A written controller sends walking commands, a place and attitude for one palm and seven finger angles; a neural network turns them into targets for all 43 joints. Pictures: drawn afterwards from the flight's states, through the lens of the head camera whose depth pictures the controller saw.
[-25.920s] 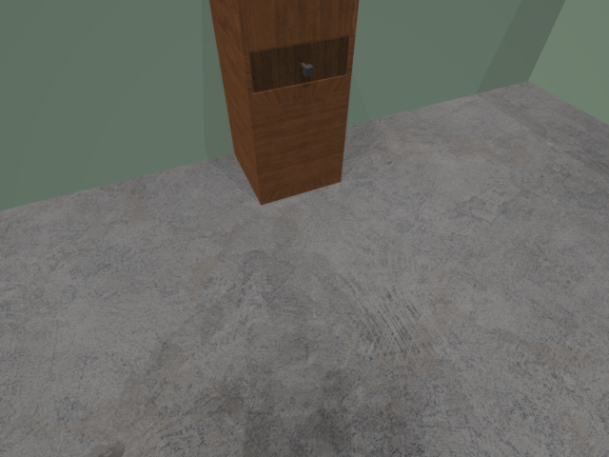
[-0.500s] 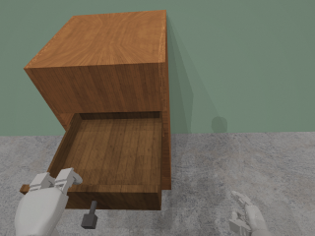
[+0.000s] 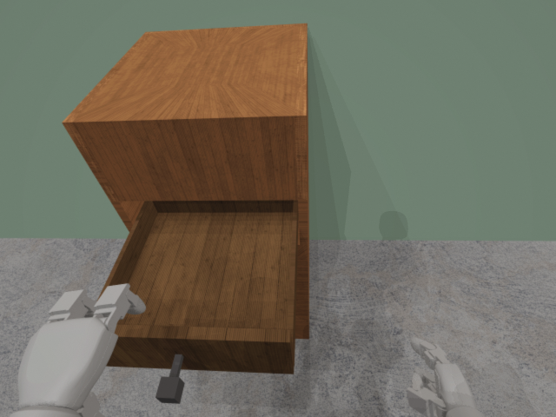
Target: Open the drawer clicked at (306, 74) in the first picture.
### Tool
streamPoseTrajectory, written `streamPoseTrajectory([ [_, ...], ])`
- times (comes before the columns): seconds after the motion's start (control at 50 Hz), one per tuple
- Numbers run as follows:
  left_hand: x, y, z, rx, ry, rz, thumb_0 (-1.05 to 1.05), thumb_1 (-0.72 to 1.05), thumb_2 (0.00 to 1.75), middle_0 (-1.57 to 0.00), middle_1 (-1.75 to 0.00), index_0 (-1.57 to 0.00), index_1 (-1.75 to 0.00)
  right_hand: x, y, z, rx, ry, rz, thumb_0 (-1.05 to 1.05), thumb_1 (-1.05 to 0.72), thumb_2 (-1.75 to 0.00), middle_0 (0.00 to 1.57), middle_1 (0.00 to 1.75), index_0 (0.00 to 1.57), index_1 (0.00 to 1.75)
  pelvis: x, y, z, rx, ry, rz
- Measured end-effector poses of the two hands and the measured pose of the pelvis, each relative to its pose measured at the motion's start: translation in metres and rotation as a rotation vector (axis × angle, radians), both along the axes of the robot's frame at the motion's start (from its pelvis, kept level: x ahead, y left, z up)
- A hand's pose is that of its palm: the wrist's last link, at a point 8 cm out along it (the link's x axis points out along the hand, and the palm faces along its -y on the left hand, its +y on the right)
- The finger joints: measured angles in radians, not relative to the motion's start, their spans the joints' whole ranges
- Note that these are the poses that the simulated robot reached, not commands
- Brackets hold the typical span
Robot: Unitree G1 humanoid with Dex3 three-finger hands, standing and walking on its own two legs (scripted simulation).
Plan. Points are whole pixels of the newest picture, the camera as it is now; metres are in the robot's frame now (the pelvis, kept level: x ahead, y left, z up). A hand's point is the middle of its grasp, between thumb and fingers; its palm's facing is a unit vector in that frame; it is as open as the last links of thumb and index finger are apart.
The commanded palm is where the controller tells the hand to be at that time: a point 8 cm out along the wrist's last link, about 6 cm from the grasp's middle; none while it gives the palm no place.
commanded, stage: draw the hand back to the body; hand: left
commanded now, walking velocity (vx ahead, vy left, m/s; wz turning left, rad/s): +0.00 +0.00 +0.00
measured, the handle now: (173, 378) +0.19 +0.22 -0.11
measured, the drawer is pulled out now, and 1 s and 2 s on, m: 0.30 0.30 0.30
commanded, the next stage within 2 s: step back with the hand held close in 1.14 s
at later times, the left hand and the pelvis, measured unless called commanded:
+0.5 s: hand (97, 308) +0.19 +0.22 +0.15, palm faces +0.37 -0.84 -0.39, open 12.4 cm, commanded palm +0.13 +0.26 +0.17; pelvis +0.01 +0.00 +0.02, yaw +2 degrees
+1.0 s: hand (78, 293) +0.19 +0.24 +0.18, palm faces +0.44 -0.81 -0.40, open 8.1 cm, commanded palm +0.14 +0.27 +0.20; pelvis +0.01 -0.01 +0.02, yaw +2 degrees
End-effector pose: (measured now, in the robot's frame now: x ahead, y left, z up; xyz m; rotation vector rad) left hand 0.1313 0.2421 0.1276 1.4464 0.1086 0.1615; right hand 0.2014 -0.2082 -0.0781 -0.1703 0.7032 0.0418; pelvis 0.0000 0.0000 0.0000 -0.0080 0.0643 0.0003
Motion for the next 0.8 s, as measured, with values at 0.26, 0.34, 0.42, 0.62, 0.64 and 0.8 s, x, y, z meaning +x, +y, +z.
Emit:
streamPoseTrajectory([
  [0.26, 0.002, 0.012, 0.011, -0.777, -0.197, 0.148, 0.0, -0.46, 0.32, -0.31, -1.18, -0.32, -1.18, -0.002, 0.008, 0.017, -0.001, -0.098, -0.06, 0.02, -0.9, -0.9, 0.2, 0.3, 0.2, 0.3, 0.003, 0.003, 0.009, 0.003, -0.08, 0.02],
  [0.34, 0.008, 0.007, 0.019, -0.983, -0.299, 0.115, -0.01, -0.38, 0.35, -0.31, -1.13, -0.31, -1.14, -0.008, 0.009, 0.025, -0.031, -0.13, -0.064, 0.02, -0.9, -0.9, 0.2, 0.3, 0.2, 0.3, 0.009, 0.0, 0.014, 0.004, -0.106, 0.034],
  [0.42, 0.014, 0.013, 0.033, -0.999, -0.356, 0.081, -0.01, -0.28, 0.39, -0.3, -1.06, -0.3, -1.07, -0.009, 0.007, 0.027, -0.039, -0.127, -0.065, 0.02, -0.9, -0.9, 0.2, 0.3, 0.2, 0.3, 0.012, -0.003, 0.017, 0.003, -0.115, 0.034],
  [0.62, 0.015, 0.022, 0.05, -0.958, -0.373, 0.089, 0.0, 0.05, 0.53, -0.27, -0.85, -0.27, -0.86, -0.001, -0.007, 0.027, -0.047, -0.109, -0.074, 0.02, -0.9, -0.9, 0.2, 0.3, 0.2, 0.3, 0.015, -0.005, 0.021, 0.005, -0.108, 0.028],
  [0.64, 0.014, 0.023, 0.051, -0.955, -0.375, 0.09, 0.0, 0.08, 0.55, -0.27, -0.83, -0.27, -0.83, 0.0, -0.008, 0.027, -0.048, -0.109, -0.074, 0.02, -0.9, -0.9, 0.2, 0.3, 0.2, 0.3, 0.015, -0.005, 0.021, 0.005, -0.108, 0.029],
  [0.8, 0.013, 0.029, 0.062, -0.93, -0.428, 0.1, 0.0, 0.35, 0.67, -0.25, -0.65, -0.25, -0.65, 0.009, -0.01, 0.03, -0.049, -0.116, -0.068, 0.02, -0.9, -0.9, 0.2, 0.3, 0.2, 0.3, 0.015, -0.008, 0.023, 0.006, -0.115, 0.031],
])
